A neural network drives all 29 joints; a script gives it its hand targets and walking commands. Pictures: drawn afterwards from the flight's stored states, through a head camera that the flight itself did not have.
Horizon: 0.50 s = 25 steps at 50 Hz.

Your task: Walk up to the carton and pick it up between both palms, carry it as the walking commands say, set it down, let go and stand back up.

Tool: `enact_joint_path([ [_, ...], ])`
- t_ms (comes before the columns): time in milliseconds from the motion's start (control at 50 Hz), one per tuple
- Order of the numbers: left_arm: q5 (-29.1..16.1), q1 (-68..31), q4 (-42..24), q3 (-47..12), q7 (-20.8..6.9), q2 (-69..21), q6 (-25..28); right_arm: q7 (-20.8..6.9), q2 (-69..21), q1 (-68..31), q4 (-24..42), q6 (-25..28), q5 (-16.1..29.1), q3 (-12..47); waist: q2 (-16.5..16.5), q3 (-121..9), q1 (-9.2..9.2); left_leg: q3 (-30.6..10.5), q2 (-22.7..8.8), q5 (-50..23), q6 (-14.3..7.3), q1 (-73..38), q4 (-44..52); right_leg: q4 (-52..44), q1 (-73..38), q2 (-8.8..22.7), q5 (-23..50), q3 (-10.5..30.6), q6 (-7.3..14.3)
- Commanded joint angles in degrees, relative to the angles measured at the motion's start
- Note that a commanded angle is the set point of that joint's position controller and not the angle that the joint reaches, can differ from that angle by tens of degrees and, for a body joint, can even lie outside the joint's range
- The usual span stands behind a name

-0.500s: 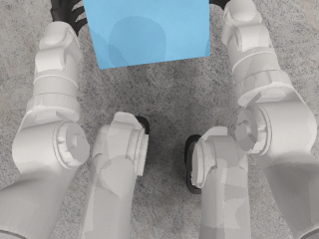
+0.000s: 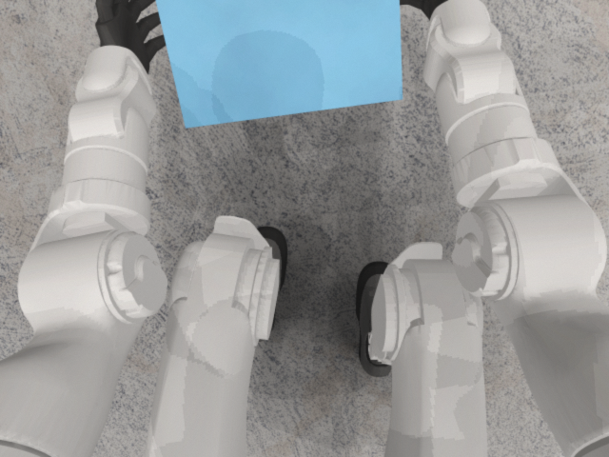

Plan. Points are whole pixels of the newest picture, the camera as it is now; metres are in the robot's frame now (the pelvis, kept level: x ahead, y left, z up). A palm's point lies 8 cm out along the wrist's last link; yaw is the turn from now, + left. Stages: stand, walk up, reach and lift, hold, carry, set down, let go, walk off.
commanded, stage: set down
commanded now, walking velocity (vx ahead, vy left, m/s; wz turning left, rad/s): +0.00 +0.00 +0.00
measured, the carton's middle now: (287, 32) +0.54 +0.10 -0.25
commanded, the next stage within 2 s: let go in 1.92 s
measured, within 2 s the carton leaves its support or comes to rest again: rests again in 0.20 s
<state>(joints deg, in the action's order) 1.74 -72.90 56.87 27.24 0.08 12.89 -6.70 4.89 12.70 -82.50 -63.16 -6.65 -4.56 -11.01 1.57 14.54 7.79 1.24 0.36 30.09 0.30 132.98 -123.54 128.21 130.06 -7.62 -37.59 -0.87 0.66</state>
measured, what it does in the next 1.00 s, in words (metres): rises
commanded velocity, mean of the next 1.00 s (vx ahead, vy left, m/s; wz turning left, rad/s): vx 0.00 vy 0.00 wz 0.00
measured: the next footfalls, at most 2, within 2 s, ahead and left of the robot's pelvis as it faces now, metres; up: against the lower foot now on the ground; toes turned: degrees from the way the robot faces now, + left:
none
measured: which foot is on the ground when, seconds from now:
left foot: down 0.00-1.00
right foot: down 0.00-1.00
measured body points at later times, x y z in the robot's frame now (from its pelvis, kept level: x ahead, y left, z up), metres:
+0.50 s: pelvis -0.02 +0.01 +0.00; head +0.35 +0.02 +0.25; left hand +0.47 +0.29 -0.18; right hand +0.56 -0.09 -0.19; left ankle +0.12 +0.12 -0.33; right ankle +0.09 -0.10 -0.33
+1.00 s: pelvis -0.01 +0.01 +0.05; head +0.33 +0.04 +0.35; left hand +0.48 +0.30 -0.08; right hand +0.57 -0.08 -0.08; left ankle +0.12 +0.12 -0.33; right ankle +0.08 -0.10 -0.33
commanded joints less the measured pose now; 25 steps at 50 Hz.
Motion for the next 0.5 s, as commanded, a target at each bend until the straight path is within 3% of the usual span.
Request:
enact_joint_path([
  [0, -1.9, -18.76, 1.31, -11.57, -7.18, -20.54, 0.81, -7.03, -25.07, -12.9, -0.71, 0.07, 2.17, 10.15, 6.87, -49.87, 2.86, -1.23, 2.85, -19.84, 1.36, -29.78, 6.43, -12.54, -17.65, 0.92, 15.41, 2.11, -0.85],
  [60, -2.75, -16.06, 3.24, -9.57, -4.22, -11.51, 2.8, -4.72, -15.93, -12.34, -0.93, 1.07, 3.48, 10.0, 7.09, -50.85, 3.17, -1.39, 2.34, -19.67, 1.47, -30.81, 6.69, -12.67, -19.18, 1.53, 15.05, 2.33, -1.3],
  [120, -3.71, -10.59, 5.16, -5.55, 0.5, 4.14, 5.55, -0.73, -0.01, -10.52, -0.21, 2.4, 5.16, 8.53, 7.02, -52.24, 4.17, -1.32, 1.6, -20.32, 1.57, -32.59, 7.38, -12.98, -21.4, 2.43, 15.17, 2.69, -1.88],
  [200, -7.91, -11.12, 5.52, -5.96, 3.78, 12.43, 8.31, 1.85, 6.14, -13.68, 4.41, 3.49, 9.43, 11.04, 6.59, -56.3, 6.04, -1.29, 0.35, -23.23, 1.04, -33.64, 7.61, -12.7, -23.57, 3.41, 17.45, 3.83, -1.95],
  [320, -13.43, -14.59, 4.7, -10.47, 4.7, 14.79, 9.44, 2.52, 9.7, -16.96, 6.45, 3.69, 12.83, 13.51, 6.93, -59.83, 5.07, -1.79, -0.79, -22.75, 0.83, -34.0, 7.8, -12.27, -26.66, 4.73, 16.56, 4.4, -1.77],
  [480, -14.95, -13.64, 7.97, -11.96, 4.07, 15.5, 8.77, 0.94, 12.16, -15.55, 2.41, 3.11, 13.79, 13.24, 6.77, -56.2, 4.29, -2.64, -1.42, -18.78, 0.44, -34.19, 8.8, -11.8, -23.88, 5.69, 11.69, 3.51, -1.8],
])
